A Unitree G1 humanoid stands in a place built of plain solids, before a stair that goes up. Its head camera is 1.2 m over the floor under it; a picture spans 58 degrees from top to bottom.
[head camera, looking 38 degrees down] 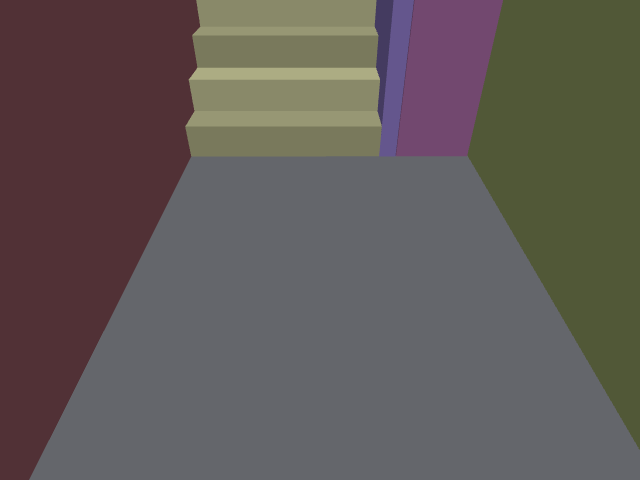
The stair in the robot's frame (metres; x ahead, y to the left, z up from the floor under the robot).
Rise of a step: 0.19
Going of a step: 0.23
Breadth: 1.12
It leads straight ahead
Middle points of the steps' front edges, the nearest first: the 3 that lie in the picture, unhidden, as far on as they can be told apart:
2.35 0.21 0.19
2.58 0.21 0.38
2.81 0.21 0.57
